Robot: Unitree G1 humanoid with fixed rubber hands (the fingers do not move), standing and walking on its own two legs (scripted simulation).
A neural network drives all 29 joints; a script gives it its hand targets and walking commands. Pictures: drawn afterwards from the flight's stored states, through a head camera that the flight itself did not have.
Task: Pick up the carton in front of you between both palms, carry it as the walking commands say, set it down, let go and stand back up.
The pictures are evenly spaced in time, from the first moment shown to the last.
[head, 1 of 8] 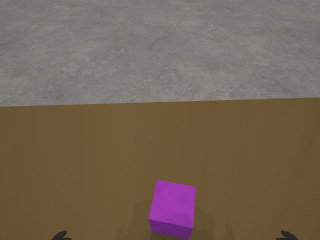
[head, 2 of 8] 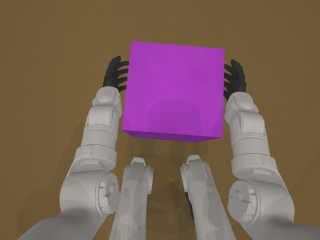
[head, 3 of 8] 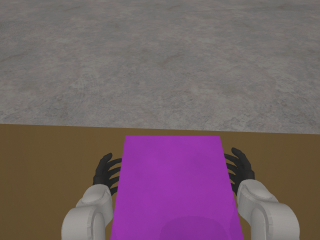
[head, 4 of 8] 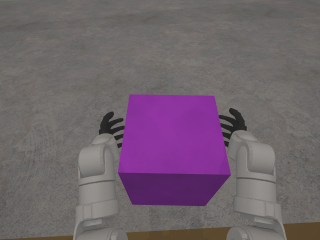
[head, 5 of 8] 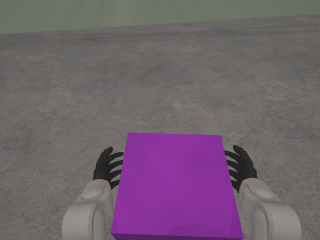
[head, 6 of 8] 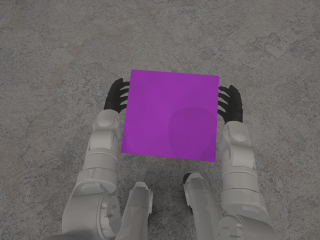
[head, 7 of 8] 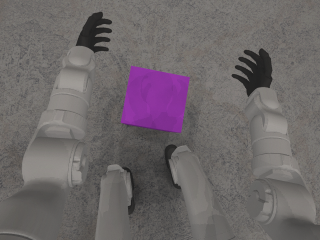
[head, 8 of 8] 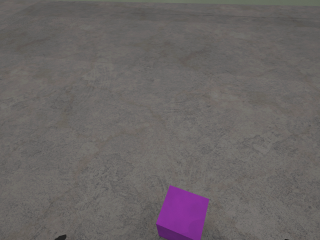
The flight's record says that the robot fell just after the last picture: no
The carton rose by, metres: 0.68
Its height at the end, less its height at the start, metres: -0.09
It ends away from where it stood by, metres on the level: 2.90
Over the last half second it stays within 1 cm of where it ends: yes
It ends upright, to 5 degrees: yes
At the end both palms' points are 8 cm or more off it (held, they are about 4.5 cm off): yes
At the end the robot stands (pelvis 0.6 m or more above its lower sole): yes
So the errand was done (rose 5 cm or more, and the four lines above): yes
